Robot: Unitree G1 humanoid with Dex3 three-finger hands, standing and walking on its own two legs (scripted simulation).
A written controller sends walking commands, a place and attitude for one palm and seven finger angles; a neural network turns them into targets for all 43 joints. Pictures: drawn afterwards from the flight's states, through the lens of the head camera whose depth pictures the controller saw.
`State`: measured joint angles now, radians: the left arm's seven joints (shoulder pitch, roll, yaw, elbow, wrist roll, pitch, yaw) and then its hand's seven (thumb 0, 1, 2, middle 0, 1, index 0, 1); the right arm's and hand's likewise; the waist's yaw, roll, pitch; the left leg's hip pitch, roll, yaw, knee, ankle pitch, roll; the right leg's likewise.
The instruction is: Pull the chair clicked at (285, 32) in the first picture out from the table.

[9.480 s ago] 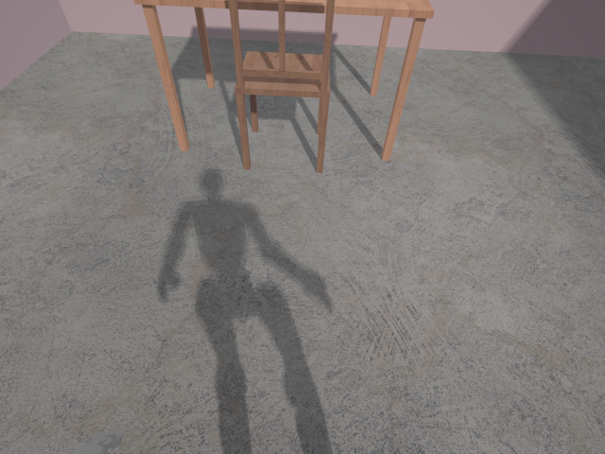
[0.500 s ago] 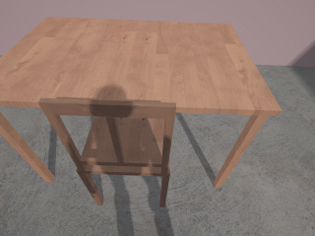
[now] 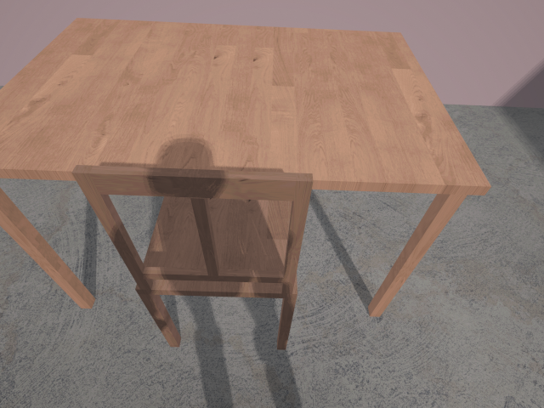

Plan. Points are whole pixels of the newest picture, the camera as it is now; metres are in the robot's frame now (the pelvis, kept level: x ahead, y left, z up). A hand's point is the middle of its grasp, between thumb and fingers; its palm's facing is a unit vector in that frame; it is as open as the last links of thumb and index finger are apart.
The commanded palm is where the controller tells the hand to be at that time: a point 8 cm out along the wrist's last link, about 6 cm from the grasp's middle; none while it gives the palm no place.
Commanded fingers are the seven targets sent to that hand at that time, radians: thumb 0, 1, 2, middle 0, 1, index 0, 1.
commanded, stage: look again from close up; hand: left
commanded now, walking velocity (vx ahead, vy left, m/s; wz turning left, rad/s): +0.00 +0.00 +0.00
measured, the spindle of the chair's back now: (207, 239) +0.44 +0.16 -0.09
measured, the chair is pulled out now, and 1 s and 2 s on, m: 0.00 0.00 0.00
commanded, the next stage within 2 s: raise the hand toward the chair's back in 0.68 s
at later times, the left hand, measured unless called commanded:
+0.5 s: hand out of the picture -0.02 +0.14 -0.18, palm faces +0.00 -0.99 -0.16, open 7.4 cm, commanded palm none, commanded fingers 0.00 0.90 0.90 -0.20 -0.30 -0.20 -0.30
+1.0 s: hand (176, 355) +0.19 +0.15 -0.01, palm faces +0.23 -0.96 -0.15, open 7.7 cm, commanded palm +0.10 +0.19 -0.07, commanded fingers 0.00 0.62 0.78 -0.17 -0.26 -0.17 -0.26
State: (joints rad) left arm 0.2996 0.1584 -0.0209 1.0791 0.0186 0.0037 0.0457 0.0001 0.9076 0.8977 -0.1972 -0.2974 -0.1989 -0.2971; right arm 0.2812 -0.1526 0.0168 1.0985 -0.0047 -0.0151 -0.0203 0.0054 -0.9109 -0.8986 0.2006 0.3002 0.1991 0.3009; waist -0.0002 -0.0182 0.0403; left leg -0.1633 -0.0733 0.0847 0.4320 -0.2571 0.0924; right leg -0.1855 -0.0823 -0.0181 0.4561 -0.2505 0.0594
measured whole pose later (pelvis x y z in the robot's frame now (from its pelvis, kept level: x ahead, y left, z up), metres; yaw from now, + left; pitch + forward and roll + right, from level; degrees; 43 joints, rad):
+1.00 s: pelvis -0.02 -0.03 -0.02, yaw +3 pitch +2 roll +1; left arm 0.36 0.19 0.02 0.16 -0.14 -0.15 0.11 0.03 0.87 0.86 -0.18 -0.28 -0.18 -0.28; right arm 0.32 -0.27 0.00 0.80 0.03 -0.28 -0.06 0.02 -0.92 -0.90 0.20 0.30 0.20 0.30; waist -0.05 0.04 -0.07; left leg -0.37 -0.05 0.04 0.65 -0.32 0.04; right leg -0.38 -0.06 -0.05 0.67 -0.34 0.01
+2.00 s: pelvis -0.03 -0.04 -0.09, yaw +2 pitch +17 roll -3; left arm 0.38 0.24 0.19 -0.04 -0.29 -0.44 -0.25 -0.01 -0.32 0.37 -0.08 -0.11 -0.08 -0.11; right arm 0.20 -0.23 -0.02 0.55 0.03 -0.23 -0.06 0.01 -0.90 -0.90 0.20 0.30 0.20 0.30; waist -0.01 0.01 -0.14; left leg -0.95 0.01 -0.01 1.19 -0.53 0.03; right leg -0.91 -0.01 -0.09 1.13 -0.51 -0.01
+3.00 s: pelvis -0.02 -0.06 -0.08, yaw +3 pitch +17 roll -2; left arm 0.30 0.26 0.22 0.05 -0.29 -0.43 -0.26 -0.02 -0.50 0.30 -0.06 -0.08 -0.06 -0.08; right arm 0.23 -0.24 0.01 0.54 0.03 -0.18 -0.05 0.01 -0.90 -0.90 0.20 0.30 0.20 0.30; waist -0.02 0.03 -0.15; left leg -0.89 0.01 -0.02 1.13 -0.52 0.01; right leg -0.86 -0.01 -0.10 1.08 -0.51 -0.03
